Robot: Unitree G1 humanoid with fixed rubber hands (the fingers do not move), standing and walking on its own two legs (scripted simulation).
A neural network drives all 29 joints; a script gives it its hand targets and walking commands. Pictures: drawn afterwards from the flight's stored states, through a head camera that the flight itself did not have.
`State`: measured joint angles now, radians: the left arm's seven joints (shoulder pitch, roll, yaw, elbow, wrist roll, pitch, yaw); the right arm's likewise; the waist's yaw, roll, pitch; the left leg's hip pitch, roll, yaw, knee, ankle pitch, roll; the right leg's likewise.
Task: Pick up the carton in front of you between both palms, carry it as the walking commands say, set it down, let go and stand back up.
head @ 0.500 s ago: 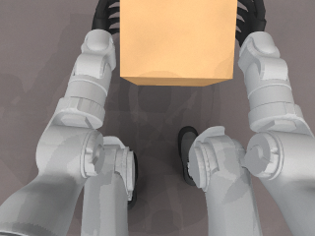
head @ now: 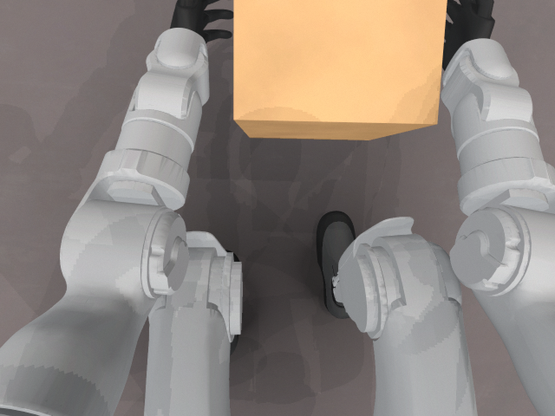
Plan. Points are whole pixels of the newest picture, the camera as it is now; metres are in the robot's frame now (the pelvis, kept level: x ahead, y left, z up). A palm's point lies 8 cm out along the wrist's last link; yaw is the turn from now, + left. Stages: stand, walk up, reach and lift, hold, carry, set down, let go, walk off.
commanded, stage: set down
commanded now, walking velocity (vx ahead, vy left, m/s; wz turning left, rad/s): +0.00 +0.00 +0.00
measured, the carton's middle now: (321, 57) +0.52 -0.08 -0.24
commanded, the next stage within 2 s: let go in 1.66 s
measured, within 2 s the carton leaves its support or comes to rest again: rests again in 0.20 s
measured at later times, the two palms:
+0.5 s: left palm (158, 44) +0.54 +0.12 -0.19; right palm (463, 71) +0.49 -0.25 -0.18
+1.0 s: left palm out of the picture +0.56 +0.12 -0.05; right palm out of the picture +0.49 -0.25 -0.05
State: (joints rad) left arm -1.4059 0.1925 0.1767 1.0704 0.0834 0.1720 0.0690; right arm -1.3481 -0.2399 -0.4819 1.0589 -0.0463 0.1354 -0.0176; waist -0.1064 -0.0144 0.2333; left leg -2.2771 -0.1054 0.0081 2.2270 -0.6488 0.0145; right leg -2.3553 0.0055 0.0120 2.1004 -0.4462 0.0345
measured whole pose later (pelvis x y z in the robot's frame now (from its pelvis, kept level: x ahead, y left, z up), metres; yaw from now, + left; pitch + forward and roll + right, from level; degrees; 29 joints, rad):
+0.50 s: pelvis +0.00 -0.01 +0.00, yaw +0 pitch +37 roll -2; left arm -1.42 0.34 0.05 1.13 -0.04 0.07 0.08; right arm -1.36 -0.31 -0.35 1.22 0.13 0.00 -0.07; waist -0.09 -0.04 0.35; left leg -2.23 -0.10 -0.02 2.25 -0.66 -0.01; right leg -2.31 0.01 -0.01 2.11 -0.44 0.02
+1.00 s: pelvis +0.01 -0.01 +0.06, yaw +0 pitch +43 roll +0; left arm -1.29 0.35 0.11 1.01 -0.09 0.14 0.08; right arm -1.12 -0.23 -0.28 0.86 0.13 0.11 -0.12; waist -0.11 0.03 0.08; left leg -2.11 -0.08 -0.01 2.01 -0.65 -0.01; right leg -2.21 0.03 0.01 1.91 -0.44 0.01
